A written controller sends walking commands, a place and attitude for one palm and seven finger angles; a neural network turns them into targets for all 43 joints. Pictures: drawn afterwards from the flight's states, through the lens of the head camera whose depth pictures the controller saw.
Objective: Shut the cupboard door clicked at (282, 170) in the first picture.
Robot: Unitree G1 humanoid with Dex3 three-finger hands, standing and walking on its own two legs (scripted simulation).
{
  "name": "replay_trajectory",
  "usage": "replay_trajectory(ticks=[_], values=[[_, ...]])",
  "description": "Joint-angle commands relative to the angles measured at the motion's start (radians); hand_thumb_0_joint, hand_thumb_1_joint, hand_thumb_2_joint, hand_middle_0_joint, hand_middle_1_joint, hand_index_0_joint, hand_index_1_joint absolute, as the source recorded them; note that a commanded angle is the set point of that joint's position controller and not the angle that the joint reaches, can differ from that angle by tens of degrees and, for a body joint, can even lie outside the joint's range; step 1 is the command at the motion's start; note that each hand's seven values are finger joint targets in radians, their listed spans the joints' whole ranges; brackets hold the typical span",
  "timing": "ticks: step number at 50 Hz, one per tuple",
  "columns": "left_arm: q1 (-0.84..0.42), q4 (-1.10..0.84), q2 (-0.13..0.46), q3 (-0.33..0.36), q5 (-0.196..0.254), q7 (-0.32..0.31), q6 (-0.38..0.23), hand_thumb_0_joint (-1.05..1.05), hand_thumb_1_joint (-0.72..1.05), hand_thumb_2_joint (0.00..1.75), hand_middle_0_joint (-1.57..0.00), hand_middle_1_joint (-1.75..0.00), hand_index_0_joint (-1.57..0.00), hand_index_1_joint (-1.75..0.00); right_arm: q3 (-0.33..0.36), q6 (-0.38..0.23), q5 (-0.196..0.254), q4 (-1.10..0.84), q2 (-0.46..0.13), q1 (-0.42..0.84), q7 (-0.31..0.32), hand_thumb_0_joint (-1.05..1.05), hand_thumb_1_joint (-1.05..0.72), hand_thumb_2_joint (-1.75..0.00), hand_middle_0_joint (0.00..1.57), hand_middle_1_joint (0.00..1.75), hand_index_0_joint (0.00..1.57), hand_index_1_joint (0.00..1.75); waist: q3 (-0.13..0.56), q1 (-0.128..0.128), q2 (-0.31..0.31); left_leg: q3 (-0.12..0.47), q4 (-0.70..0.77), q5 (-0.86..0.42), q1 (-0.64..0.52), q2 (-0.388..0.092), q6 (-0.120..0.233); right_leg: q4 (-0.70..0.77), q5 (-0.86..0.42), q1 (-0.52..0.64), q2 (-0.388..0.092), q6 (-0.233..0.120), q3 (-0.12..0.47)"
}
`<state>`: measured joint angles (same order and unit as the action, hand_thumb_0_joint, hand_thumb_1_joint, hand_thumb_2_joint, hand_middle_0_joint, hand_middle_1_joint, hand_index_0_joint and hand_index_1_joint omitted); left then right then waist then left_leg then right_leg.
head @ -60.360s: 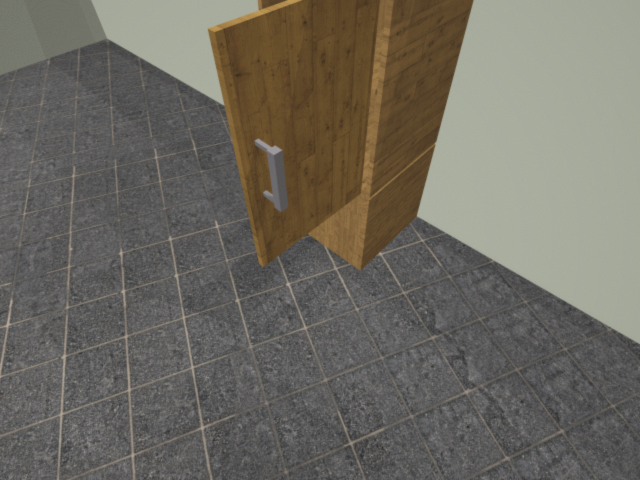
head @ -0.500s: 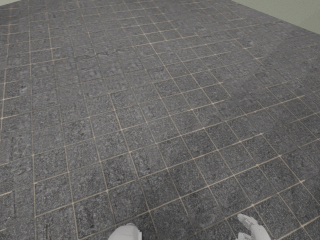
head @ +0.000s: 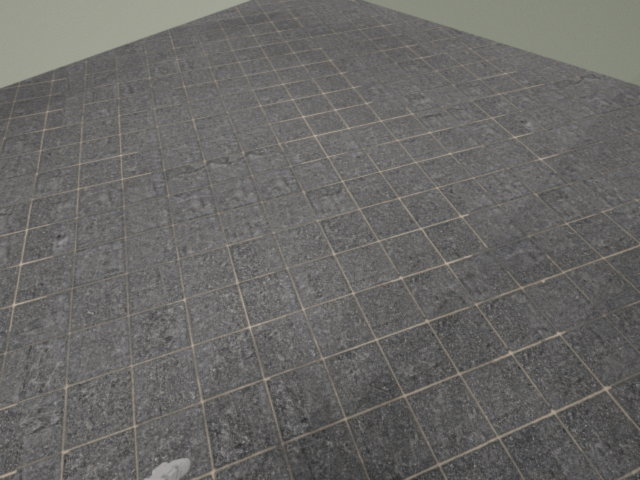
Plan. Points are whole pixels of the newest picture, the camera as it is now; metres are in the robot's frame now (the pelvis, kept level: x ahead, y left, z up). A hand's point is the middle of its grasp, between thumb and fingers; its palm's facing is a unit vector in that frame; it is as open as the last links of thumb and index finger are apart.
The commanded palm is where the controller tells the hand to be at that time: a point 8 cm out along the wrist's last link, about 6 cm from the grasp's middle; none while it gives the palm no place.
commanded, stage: turn to face it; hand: left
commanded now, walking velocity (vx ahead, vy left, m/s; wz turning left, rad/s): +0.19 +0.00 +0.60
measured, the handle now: out of the picture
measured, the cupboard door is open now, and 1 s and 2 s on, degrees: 28 28 28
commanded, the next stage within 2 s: none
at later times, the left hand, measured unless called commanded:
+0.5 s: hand out of the picture +0.14 +0.21 -0.17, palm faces +0.04 -0.98 -0.18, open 7.4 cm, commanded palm none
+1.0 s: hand (196, 352) +0.35 +0.23 -0.16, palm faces -0.33 -0.92 -0.22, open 7.4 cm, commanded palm none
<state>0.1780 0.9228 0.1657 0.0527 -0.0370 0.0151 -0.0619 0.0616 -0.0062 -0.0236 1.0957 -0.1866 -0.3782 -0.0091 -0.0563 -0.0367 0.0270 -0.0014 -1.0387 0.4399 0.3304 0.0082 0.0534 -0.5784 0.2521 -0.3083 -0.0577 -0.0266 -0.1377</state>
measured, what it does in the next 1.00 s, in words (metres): walks ahead, turning right: left foot, then right foot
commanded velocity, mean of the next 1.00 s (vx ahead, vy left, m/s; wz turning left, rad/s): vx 0.01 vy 0.00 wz -0.54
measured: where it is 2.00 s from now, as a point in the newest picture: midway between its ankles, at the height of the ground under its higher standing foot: outside the picture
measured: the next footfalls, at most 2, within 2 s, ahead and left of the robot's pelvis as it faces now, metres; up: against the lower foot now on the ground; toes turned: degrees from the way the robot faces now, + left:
left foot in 0.26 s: +0.21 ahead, +0.14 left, +0.00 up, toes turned +9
right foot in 0.56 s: +0.20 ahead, -0.09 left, +0.00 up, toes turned -12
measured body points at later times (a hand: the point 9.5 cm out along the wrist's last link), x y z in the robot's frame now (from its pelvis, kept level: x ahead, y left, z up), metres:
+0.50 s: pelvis +0.13 +0.03 +0.00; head +0.15 +0.03 +0.45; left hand +0.14 +0.26 -0.15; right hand +0.23 -0.20 -0.14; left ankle +0.17 +0.14 -0.73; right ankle +0.13 -0.08 -0.70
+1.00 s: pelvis +0.18 +0.05 +0.01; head +0.23 +0.07 +0.45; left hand +0.36 +0.28 -0.14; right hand +0.15 -0.22 -0.11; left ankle +0.21 +0.16 -0.73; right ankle +0.12 -0.06 -0.66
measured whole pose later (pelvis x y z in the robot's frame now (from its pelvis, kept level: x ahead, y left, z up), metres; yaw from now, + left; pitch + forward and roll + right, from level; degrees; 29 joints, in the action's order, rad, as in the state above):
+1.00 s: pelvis +0.18 +0.05 +0.01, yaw -23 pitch +1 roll -2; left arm 0.15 0.89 0.30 0.10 -0.03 0.03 0.08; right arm 0.02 0.01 -0.03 0.90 -0.22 -0.20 0.03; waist -0.09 0.02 -0.05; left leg -0.09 -0.52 0.29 0.24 -0.07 0.01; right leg -1.01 0.47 -0.48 0.03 0.04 0.01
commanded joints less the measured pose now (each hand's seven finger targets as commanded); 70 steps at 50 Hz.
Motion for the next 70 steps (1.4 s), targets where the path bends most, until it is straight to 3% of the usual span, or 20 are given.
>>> replay_trajectory(ticks=[1, 10, 13, 15, 25, 26, 28, 29, 34, 41, 42, 44, 45, 50, 57, 60, 61, 62, 63, 70], values=[[0.134, -0.003, 0.11, 0.033, 0.007, -0.031, -0.017, 0.0, 0.9, 0.9, -0.2, -0.3, -0.2, -0.3, 0.01, -0.028, -0.004, -0.112, -0.035, 0.071, -0.009, 0.0, -0.9, -0.9, 0.2, 0.3, 0.2, 0.3, 0.019, 0.038, -0.129, 0.034, -0.17, -0.147, 0.3, -0.094, -0.028, 0.365, -0.135, 0.178, -0.304, -0.096, 0.193], [0.18, 0.082, 0.109, 0.01, 0.018, -0.044, -0.001, 0.0, 0.9, 0.9, -0.2, -0.3, -0.2, -0.3, -0.022, -0.035, -0.002, -0.099, 0.014, 0.055, -0.003, 0.0, -0.9, -0.9, 0.2, 0.3, 0.2, 0.3, 0.076, 0.017, -0.165, -0.123, 0.514, -0.349, -0.099, -0.032, -0.055, 0.167, -0.536, 0.159, -0.161, -0.074, 0.045], [0.225, 0.069, 0.043, -0.003, 0.027, -0.047, 0.031, 0.0, 0.9, 0.9, -0.2, -0.3, -0.2, -0.3, 0.017, -0.036, -0.007, -0.061, -0.206, -0.106, 0.024, 0.0, -0.9, -0.9, 0.2, 0.3, 0.2, 0.3, 0.188, -0.041, 0.241, 0.195, 0.607, -0.85, -0.417, -0.404, 0.099, -0.207, 0.355, -0.103, 0.025, 0.03, -0.009], [0.149, 0.043, 0.044, 0.0, 0.021, -0.041, 0.057, 0.0, 0.9, 0.9, -0.2, -0.3, -0.2, -0.3, 0.011, -0.029, -0.012, -0.085, -0.214, -0.034, 0.049, 0.0, -0.9, -0.9, 0.2, 0.3, 0.2, 0.3, 0.137, -0.045, 0.268, 0.249, 0.675, -0.752, -0.361, -0.47, 0.168, -0.469, 0.442, -0.232, 0.02, 0.034, 0.088], [0.23, 0.029, 0.046, 0.044, 0.005, 0.0, 0.101, 0.0, 0.9, 0.9, -0.2, -0.3, -0.2, -0.3, 0.029, 0.033, -0.002, -0.197, -0.179, 0.292, 0.041, 0.0, -0.9, -0.9, 0.2, 0.3, 0.2, 0.3, 0.001, 0.089, 0.087, -0.085, 0.616, 0.004, 0.067, -0.339, 0.024, -0.073, 0.031, 0.07, 0.047, 0.045, 0.005], [0.256, 0.023, 0.077, 0.052, 0.002, -0.001, 0.098, 0.0, 0.9, 0.9, -0.2, -0.3, -0.2, -0.3, 0.03, 0.036, 0.002, -0.209, -0.162, 0.308, 0.037, 0.0, -0.9, -0.9, 0.2, 0.3, 0.2, 0.3, -0.005, 0.111, 0.02, -0.135, 0.509, 0.021, 0.097, -0.287, -0.012, 0.026, -0.012, 0.094, 0.026, 0.027, 0.074], [0.257, -0.005, 0.239, 0.073, -0.001, -0.017, 0.079, 0.0, 0.9, 0.9, -0.2, -0.3, -0.2, -0.3, 0.014, 0.04, 0.011, -0.275, -0.064, 0.346, 0.023, 0.0, -0.9, -0.9, 0.2, 0.3, 0.2, 0.3, -0.014, 0.147, -0.343, -0.163, 0.044, 0.217, 0.251, -0.045, -0.099, 0.361, -0.112, 0.076, -0.291, -0.153, 0.615], [0.236, -0.017, 0.245, 0.071, 0.007, -0.026, 0.075, 0.0, 0.9, 0.9, -0.2, -0.3, -0.2, -0.3, 0.017, 0.046, 0.008, -0.286, -0.091, 0.356, 0.029, 0.0, -0.9, -0.9, 0.2, 0.3, 0.2, 0.3, -0.003, 0.126, -0.272, -0.035, -0.08, 0.164, 0.271, -0.057, -0.096, 0.392, -0.051, 0.057, -0.308, -0.198, 0.683], [0.092, -0.055, 0.205, 0.067, 0.005, -0.034, 0.073, 0.0, 0.9, 0.9, -0.2, -0.3, -0.2, -0.3, 0.014, 0.03, 0.008, -0.251, -0.1, 0.292, 0.029, 0.0, -0.9, -0.9, 0.2, 0.3, 0.2, 0.3, 0.12, 0.068, -0.142, -0.001, 0.04, 0.001, 0.191, -0.069, -0.113, 0.243, -0.276, 0.167, -0.179, -0.162, 0.444], [0.022, -0.078, 0.247, 0.075, 0.014, -0.02, 0.097, 0.0, 0.9, 0.9, -0.2, -0.3, -0.2, -0.3, 0.002, 0.014, 0.021, -0.244, -0.113, 0.167, 0.045, 0.0, -0.9, -0.9, 0.2, 0.3, 0.2, 0.3, 0.117, 0.025, -0.163, -0.029, 0.534, -0.157, -0.087, -0.02, -0.106, 0.147, -0.294, 0.07, -0.106, -0.101, 0.461], [-0.003, -0.089, 0.222, 0.069, 0.019, -0.017, 0.101, 0.0, 0.9, 0.9, -0.2, -0.3, -0.2, -0.3, 0.006, 0.006, 0.019, -0.234, -0.136, 0.125, 0.046, 0.0, -0.9, -0.9, 0.2, 0.3, 0.2, 0.3, 0.122, 0.006, -0.12, 0.004, 0.654, -0.211, -0.201, -0.062, -0.093, 0.096, -0.19, -0.025, -0.054, -0.052, 0.417], [-0.016, -0.148, 0.157, 0.05, 0.025, 0.003, 0.104, 0.0, 0.9, 0.9, -0.2, -0.3, -0.2, -0.3, 0.028, 0.0, -0.004, -0.262, -0.294, 0.101, 0.055, 0.0, -0.9, -0.9, 0.2, 0.3, 0.2, 0.3, 0.093, -0.001, 0.268, 0.389, 0.809, -0.323, -0.256, -0.466, 0.094, -0.282, 0.334, -0.271, 0.114, 0.049, 0.172], [-0.043, -0.14, 0.194, 0.055, 0.01, 0.004, 0.113, 0.0, 0.9, 0.9, -0.2, -0.3, -0.2, -0.3, 0.021, -0.001, -0.008, -0.258, -0.281, 0.113, 0.055, 0.0, -0.9, -0.9, 0.2, 0.3, 0.2, 0.3, 0.069, -0.002, 0.205, 0.366, 0.802, -0.369, -0.186, -0.479, 0.127, -0.452, 0.33, -0.259, 0.077, 0.057, 0.204], [-0.056, -0.123, 0.161, 0.042, 0.019, 0.025, 0.122, 0.0, 0.9, 0.9, -0.2, -0.3, -0.2, -0.3, 0.007, -0.004, -0.007, -0.266, -0.228, 0.152, 0.058, 0.0, -0.9, -0.9, 0.2, 0.3, 0.2, 0.3, 0.094, 0.034, 0.148, 0.032, 0.659, -0.805, -0.293, -0.324, 0.082, -0.469, 0.201, -0.244, 0.039, 0.087, 0.126], [-0.135, -0.159, 0.15, 0.027, 0.017, 0.028, 0.116, 0.0, 0.9, 0.9, -0.2, -0.3, -0.2, -0.3, 0.028, 0.006, -0.006, -0.233, -0.255, 0.083, 0.042, 0.0, -0.9, -0.9, 0.2, 0.3, 0.2, 0.3, 0.093, -0.009, 0.203, -0.061, 0.601, -0.83, -0.288, -0.357, 0.061, -0.196, 0.172, -0.088, 0.056, 0.056, 0.047], [-0.06, -0.141, 0.168, 0.032, 0.018, 0.024, 0.105, 0.0, 0.9, 0.9, -0.2, -0.3, -0.2, -0.3, 0.035, 0.009, 0.0, -0.237, -0.27, 0.116, 0.038, 0.0, -0.9, -0.9, 0.2, 0.3, 0.2, 0.3, 0.115, 0.042, 0.16, -0.11, 0.486, -0.755, -0.221, -0.339, 0.001, 0.05, 0.003, 0.091, 0.07, 0.03, 0.032], [0.03, -0.114, 0.212, 0.041, 0.014, 0.019, 0.095, 0.0, 0.9, 0.9, -0.2, -0.3, -0.2, -0.3, 0.037, 0.008, 0.01, -0.246, -0.263, 0.127, 0.032, 0.0, -0.9, -0.9, 0.2, 0.3, 0.2, 0.3, 0.157, 0.088, 0.063, -0.151, 0.343, -0.641, -0.121, -0.298, -0.047, 0.177, -0.169, 0.266, 0.022, 0.008, 0.091], [0.1, -0.093, 0.326, 0.064, 0.003, 0.002, 0.081, 0.0, 0.9, 0.9, -0.2, -0.3, -0.2, -0.3, 0.02, 0.011, 0.017, -0.285, -0.176, 0.138, 0.025, 0.0, -0.9, -0.9, 0.2, 0.3, 0.2, 0.3, 0.188, 0.114, -0.254, -0.226, 0.113, -0.126, 0.179, -0.16, -0.116, 0.208, -0.534, 0.493, -0.232, -0.09, 0.396], [0.143, -0.077, 0.37, 0.069, 0.02, -0.011, 0.083, 0.0, 0.9, 0.9, -0.2, -0.3, -0.2, -0.3, 0.009, 0.023, 0.014, -0.314, -0.177, 0.191, 0.036, 0.0, -0.9, -0.9, 0.2, 0.3, 0.2, 0.3, 0.161, 0.134, -0.273, -0.114, -0.062, 0.228, 0.276, -0.1, -0.135, 0.179, -0.809, 0.416, -0.367, -0.203, 0.496], [-0.071, -0.147, 0.289, 0.058, 0.009, -0.021, 0.092, 0.0, 0.9, 0.9, -0.2, -0.3, -0.2, -0.3, 0.005, 0.038, 0.01, -0.271, -0.152, 0.168, 0.03, 0.0, -0.9, -0.9, 0.2, 0.3, 0.2, 0.3, 0.093, 0.025, -0.181, -0.044, 0.053, -0.016, 0.13, -0.096, -0.149, 0.198, -0.382, 0.103, -0.163, -0.154, 0.355]])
